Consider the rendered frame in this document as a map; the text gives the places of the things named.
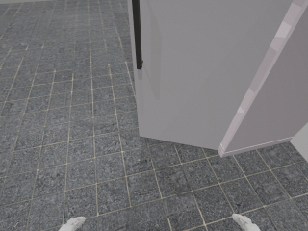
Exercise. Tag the fridge door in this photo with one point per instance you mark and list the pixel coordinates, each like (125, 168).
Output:
(199, 60)

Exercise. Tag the handle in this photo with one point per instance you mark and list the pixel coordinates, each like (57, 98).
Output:
(137, 32)

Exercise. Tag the left robot hand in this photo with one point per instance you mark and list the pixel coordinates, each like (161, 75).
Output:
(73, 224)

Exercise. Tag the right robot hand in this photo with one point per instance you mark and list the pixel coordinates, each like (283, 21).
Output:
(245, 223)

